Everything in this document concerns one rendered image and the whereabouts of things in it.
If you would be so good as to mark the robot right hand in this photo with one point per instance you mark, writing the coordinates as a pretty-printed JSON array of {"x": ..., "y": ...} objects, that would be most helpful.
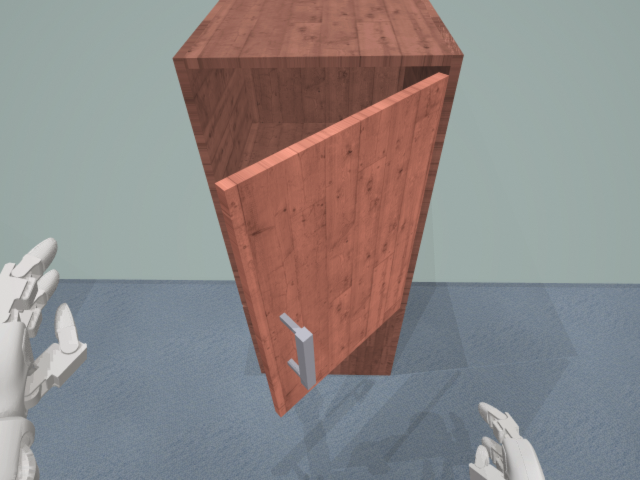
[{"x": 515, "y": 459}]

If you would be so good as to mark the robot left hand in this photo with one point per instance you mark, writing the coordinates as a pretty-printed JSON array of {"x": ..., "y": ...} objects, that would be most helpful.
[{"x": 24, "y": 292}]

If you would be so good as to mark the handle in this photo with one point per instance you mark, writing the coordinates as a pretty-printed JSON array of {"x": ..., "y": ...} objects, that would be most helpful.
[{"x": 305, "y": 352}]

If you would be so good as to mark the cupboard door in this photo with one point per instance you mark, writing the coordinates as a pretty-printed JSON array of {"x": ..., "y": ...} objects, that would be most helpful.
[{"x": 323, "y": 230}]

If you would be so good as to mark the robot left forearm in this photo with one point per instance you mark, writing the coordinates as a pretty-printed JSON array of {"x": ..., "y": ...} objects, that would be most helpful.
[{"x": 17, "y": 461}]

